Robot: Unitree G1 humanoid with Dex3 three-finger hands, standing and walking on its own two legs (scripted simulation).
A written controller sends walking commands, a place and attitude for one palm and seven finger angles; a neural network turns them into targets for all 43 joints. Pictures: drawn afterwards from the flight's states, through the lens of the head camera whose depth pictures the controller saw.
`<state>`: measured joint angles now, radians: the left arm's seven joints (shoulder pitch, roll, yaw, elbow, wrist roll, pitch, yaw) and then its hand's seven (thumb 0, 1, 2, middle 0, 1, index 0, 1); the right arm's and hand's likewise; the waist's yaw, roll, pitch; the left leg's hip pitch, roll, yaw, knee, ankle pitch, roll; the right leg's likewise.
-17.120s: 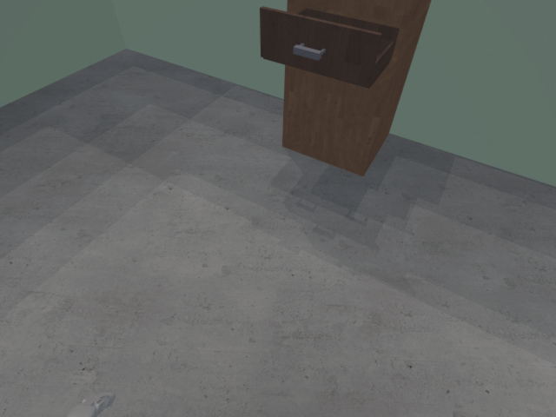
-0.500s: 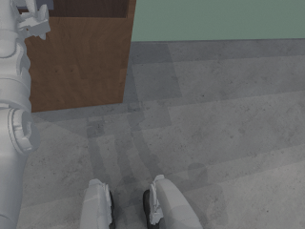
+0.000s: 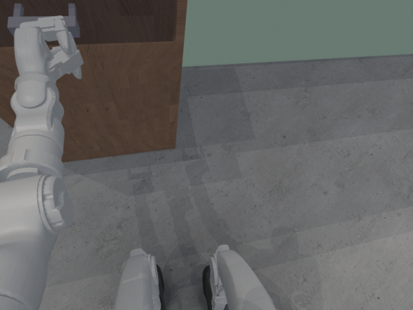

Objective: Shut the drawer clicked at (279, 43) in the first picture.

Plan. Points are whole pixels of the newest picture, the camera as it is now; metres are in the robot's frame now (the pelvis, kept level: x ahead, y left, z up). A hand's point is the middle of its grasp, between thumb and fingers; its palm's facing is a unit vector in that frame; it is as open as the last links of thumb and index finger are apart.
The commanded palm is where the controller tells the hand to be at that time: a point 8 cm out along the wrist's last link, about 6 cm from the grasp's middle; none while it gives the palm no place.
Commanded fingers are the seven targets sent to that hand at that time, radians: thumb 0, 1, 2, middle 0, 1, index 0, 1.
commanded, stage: pull the fist back off the drawer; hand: left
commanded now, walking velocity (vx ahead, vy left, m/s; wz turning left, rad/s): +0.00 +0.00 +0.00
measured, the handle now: (45, 18) +0.64 +0.22 +0.07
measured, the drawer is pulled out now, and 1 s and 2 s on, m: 0.00 0.00 0.00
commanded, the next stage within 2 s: draw the hand back to the body in 0.08 s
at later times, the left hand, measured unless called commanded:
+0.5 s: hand (23, 78) +0.46 +0.21 +0.12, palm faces +0.12 -0.99 -0.01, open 3.3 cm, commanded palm +0.43 +0.25 +0.13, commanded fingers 0.00 0.90 0.90 -1.40 -1.60 -1.40 -1.60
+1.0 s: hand out of the picture +0.32 +0.23 +0.21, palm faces +0.30 -0.91 -0.27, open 3.3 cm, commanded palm +0.27 +0.27 +0.23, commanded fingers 0.00 0.90 0.90 -1.40 -1.60 -1.40 -1.60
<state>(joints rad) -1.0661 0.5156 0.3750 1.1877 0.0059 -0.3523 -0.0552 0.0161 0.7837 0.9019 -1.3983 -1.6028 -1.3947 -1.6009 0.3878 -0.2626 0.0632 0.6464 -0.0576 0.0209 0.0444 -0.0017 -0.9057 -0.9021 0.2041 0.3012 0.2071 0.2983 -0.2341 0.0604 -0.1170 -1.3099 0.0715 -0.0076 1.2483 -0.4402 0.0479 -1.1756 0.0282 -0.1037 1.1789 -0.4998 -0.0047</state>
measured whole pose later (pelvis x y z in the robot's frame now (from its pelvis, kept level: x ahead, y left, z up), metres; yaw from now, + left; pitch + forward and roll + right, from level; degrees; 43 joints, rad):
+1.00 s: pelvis +0.05 +0.00 +0.11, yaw +3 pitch +1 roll -1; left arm 0.11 0.31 0.15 0.01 -0.08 -0.06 0.09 0.02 0.90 0.90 -1.40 -1.60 -1.40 -1.60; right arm 0.18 -0.23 0.06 0.54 0.04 0.04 -0.08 0.01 -0.91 -0.90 0.20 0.30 0.21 0.30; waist 0.02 0.05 -0.03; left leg -0.31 0.01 0.06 0.58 -0.28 0.04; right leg -0.21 -0.01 -0.03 0.53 -0.33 0.01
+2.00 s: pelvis +0.04 +0.01 +0.12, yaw +0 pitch +1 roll -1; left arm 0.62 0.39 0.33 -0.51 -0.06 -0.16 0.08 0.02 0.89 0.89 -1.40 -1.60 -1.40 -1.60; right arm 0.15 -0.24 -0.02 0.54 0.00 0.03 -0.07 0.01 -0.91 -0.90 0.20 0.30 0.21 0.30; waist 0.00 0.04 0.06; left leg -0.25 0.01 0.11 0.42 -0.19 0.05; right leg -0.17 0.00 0.02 0.38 -0.22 0.02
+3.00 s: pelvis -0.16 +0.02 +0.10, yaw +6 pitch +1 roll -1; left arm 0.63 0.39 0.40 -0.63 -0.03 -0.29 0.13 0.01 0.89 0.89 -1.41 -1.60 -1.40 -1.60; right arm 0.14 -0.19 -0.02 0.60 -0.01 -0.08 -0.07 0.01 -0.90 -0.90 0.20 0.30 0.21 0.30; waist 0.03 -0.05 0.03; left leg -0.38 -0.01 0.04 0.56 -0.19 0.02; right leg -0.37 0.04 0.14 0.58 -0.23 0.05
